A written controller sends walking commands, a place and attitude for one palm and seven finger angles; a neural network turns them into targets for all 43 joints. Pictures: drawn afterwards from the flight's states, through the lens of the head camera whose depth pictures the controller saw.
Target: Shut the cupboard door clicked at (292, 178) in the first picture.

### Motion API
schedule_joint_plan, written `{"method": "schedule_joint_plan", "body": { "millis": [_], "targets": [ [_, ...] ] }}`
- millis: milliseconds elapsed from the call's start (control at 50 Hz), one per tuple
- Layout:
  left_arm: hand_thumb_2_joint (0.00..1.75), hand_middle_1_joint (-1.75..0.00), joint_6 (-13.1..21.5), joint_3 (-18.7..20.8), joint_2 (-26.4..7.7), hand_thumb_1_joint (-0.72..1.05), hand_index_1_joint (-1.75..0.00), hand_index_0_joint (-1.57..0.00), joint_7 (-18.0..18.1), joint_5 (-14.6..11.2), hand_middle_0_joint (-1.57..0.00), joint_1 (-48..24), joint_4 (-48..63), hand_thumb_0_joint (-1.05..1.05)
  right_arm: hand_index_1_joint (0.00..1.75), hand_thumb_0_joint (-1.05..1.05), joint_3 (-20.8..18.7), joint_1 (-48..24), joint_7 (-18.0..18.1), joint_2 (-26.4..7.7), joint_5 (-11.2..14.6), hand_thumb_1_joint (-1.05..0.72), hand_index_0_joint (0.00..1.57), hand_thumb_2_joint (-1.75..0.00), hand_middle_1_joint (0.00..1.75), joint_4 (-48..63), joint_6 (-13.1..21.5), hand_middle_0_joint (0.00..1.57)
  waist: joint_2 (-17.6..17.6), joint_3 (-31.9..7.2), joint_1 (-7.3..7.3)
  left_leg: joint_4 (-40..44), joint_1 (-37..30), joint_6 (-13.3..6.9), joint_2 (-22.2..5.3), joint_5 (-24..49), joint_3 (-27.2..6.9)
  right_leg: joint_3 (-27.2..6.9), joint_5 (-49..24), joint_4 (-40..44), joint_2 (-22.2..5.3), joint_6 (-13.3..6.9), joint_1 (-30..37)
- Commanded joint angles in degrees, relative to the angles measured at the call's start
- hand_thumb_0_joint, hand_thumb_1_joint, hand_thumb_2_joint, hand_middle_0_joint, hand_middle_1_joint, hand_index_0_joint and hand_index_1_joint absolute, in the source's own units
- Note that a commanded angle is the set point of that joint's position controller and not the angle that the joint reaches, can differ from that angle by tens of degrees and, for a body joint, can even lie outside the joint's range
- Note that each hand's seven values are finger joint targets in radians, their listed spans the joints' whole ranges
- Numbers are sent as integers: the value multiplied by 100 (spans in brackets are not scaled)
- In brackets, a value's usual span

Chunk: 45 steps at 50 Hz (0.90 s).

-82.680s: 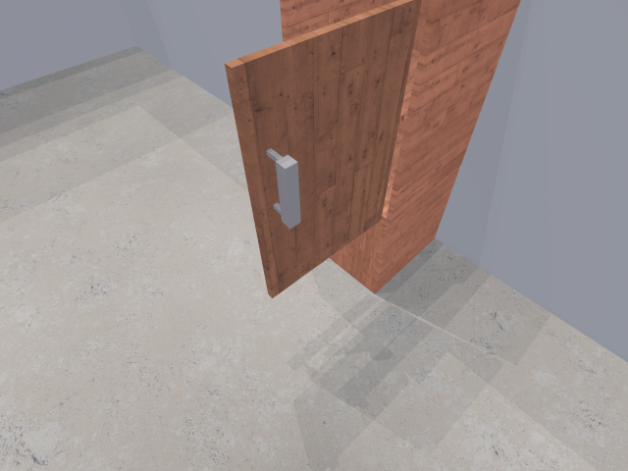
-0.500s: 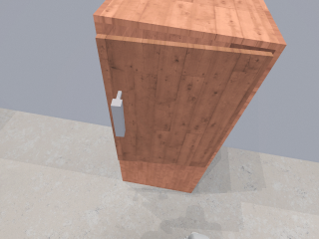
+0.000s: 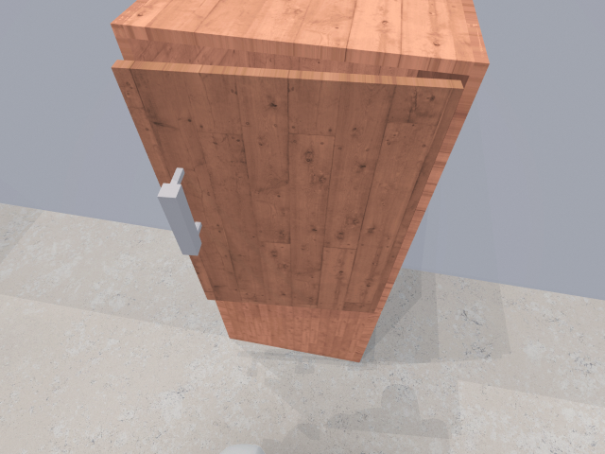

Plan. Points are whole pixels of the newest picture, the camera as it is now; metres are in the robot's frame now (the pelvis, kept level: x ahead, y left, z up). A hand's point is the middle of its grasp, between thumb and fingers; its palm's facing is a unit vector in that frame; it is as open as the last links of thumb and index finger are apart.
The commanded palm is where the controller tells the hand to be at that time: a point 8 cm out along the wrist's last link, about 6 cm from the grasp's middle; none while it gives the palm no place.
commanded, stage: come to a stop and stand still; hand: left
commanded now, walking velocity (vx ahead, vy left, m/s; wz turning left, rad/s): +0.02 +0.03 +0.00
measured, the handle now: (185, 212) +0.44 +0.24 +0.02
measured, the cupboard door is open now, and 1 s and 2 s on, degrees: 6 6 6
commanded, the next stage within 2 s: look again from close up in 1.50 s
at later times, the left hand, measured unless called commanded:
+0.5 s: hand out of the picture +0.00 +0.26 -0.16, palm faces +0.01 -0.96 -0.29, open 7.4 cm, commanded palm none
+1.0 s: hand out of the picture +0.08 +0.20 -0.17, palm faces -0.01 -0.97 -0.24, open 7.3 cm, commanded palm none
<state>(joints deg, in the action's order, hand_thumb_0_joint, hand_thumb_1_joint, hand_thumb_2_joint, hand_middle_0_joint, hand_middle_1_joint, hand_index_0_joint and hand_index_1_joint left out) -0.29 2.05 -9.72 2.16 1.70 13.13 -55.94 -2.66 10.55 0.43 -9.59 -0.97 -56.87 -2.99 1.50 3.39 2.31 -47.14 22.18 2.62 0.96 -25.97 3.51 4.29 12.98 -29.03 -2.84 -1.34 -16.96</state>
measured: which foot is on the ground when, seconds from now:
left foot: up 0.00-0.08, down 0.10-1.00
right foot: down 0.00-1.00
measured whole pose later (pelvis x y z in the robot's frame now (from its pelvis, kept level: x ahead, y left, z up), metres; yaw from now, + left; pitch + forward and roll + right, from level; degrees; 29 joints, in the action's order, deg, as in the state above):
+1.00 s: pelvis +0.04 +0.02 +0.00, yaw -1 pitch +0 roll +1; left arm 0.1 -1.0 -9.4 1.9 0.3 11.5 -61.2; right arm 0.4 15.0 1.7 -10.4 -1.1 -61.9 1.2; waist -1.5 2.9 -0.3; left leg -23.0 6.5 -1.5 1.1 -16.9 4.9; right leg -1.6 15.9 -27.9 -1.2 0.6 -12.2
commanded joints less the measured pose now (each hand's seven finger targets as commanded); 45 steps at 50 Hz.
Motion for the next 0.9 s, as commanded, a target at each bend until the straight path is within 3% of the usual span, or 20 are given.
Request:
{"method": "schedule_joint_plan", "body": {
  "millis": [0, 20, 40, 60, 80, 100, 120, 140, 160, 180, 220, 280, 320, 380, 720, 880],
  "targets": [
    [90, -30, 13, 309, -1136, 90, -30, -20, 63, 22, -20, 260, 193, 0, 30, 0, -38, 430, 3, -204, 55, -90, 20, -90, 30, 285, 161, 20, 773, -661, -119, 1233, -612, -80, -49, 596, -81, -1436, -1920, 574, -1484, -856, 418],
    [90, -30, -10, 304, -1127, 90, -30, -20, 53, -9, -20, 175, 208, 0, 30, 0, -28, 657, 10, -179, 59, -90, 20, -90, 30, 201, 191, 20, 725, -666, -231, 1874, -1187, -114, 28, 1117, 45, -1259, -1456, 454, -1259, -656, 91],
    [90, -30, -37, 283, -1005, 90, -30, -20, 37, -31, -20, 138, 225, 0, 30, 0, -36, 825, 29, -268, 65, -90, 20, -90, 30, 124, 231, 20, 501, -669, -295, 2346, -1706, -173, -126, 1445, 15, -1063, -829, 229, -983, -442, -233],
    [90, -30, 60, 74, -892, 90, -30, -20, 235, -74, -20, 453, 24, 0, 30, 0, -128, 503, 25, -904, 56, -90, 20, -90, 30, 479, 247, 20, -1489, -918, -395, 1803, -1364, -122, -569, 1181, 80, -876, -230, 71, -782, -286, 255],
    [90, -30, 35, 75, -1040, 90, -30, -20, 173, -54, -20, 358, 313, 0, 30, 0, -84, 389, -6, -618, -25, -90, 20, -90, 30, 764, 237, 20, -1688, -726, -308, 2110, -787, -288, -560, 564, -346, -735, 825, -221, -559, -250, -13],
    [90, -30, 21, 78, -825, 90, -30, -20, 118, -28, -20, 432, 315, 0, 30, 0, -74, 264, -7, -765, -101, -90, 20, -90, 30, 838, 253, 20, -2117, -508, -213, 2466, -454, -506, -897, 635, -640, -307, 799, -530, -204, -172, -94],
    [90, -30, -15, 38, -769, 90, -30, -20, 75, -15, -20, 343, 244, 0, 30, 0, -43, 89, 11, -832, -83, -90, 20, -90, 30, 951, 235, 20, -1922, -212, -182, 2754, -119, -645, -973, 282, -982, -85, 865, -603, 18, -93, -64],
    [90, -30, -77, 0, -740, 90, -30, -20, 30, 22, -20, 309, 222, 0, 30, 0, -43, 16, 7, -865, -57, -90, 20, -90, 30, 1066, 240, 20, -1843, 104, -183, 3127, 171, -689, -992, -123, -1250, 2, 905, -753, 74, -38, -79],
    [90, -30, -99, -32, -686, 90, -30, -20, -6, 41, -20, 407, 177, 0, 30, 0, -33, -45, 11, -884, -34, -90, 20, -90, 30, 1112, 241, 20, -1374, 374, -134, 3313, 470, -743, -1065, -498, -1321, -25, 837, -851, 76, -27, -57],
    [90, -30, -91, -58, -590, 90, -30, -20, -30, 44, -20, 501, 138, 0, 30, 0, -23, 11, 17, -936, -33, -90, 20, -90, 30, 1130, 251, 20, -757, 453, -120, 3344, 500, -764, -1079, -546, -1357, -76, 725, -823, 92, -18, -40],
    [90, -30, -59, -79, -507, 90, -30, -20, -58, 29, -20, 536, 100, 0, 30, 0, -5, 184, 37, -923, -40, -90, 20, -90, 30, 1086, 299, 20, -381, 354, -124, 3344, 85, -745, -1039, -28, -1351, -172, 574, -707, 93, 4, -162],
    [90, -30, -13, -109, -519, 90, -30, -20, -54, -6, -20, 643, 81, 0, 30, 0, 22, 236, 46, -946, -19, -90, 20, -90, 30, 990, 359, 20, -258, 83, -102, 3268, -327, -734, -993, 157, -1265, -425, 391, -381, 23, 10, -101],
    [90, -30, 48, -109, -592, 90, -30, -20, -50, -16, -20, 555, 78, 0, 30, 0, 35, 359, 55, -876, -21, -90, 20, -90, 30, 925, 419, 20, -124, -111, -154, 3127, -657, -677, -846, 833, -1133, -641, 162, -145, 4, -46, -36],
    [90, -30, 77, -138, -662, 90, -30, -20, -39, -44, -20, 518, 28, 0, 30, 0, 60, 456, 53, -934, -11, -90, 20, -90, 30, 778, 453, 20, 55, -104, -209, 3183, -820, -605, -771, 757, -1080, -844, 127, 56, -65, -74, -26],
    [90, -30, 111, -161, -726, 90, -30, -20, -4, -104, -20, 299, -263, 0, 30, 0, 205, 711, 127, -754, 9, -90, 20, -90, 30, -38, 559, 20, -237, -267, -202, 2810, -1347, -549, -657, 2676, -549, -909, -1046, 244, -275, -36, 546],
    [90, -30, 120, -161, -686, 90, -30, -20, 7, -119, -20, 191, -354, 0, 30, 0, 212, 780, 155, -670, 9, -90, 20, -90, 30, -267, 526, 20, -143, -244, -229, 2741, -1482, -490, -681, 2671, -463, -925, -1400, 310, -291, -79, 635]
  ]
}}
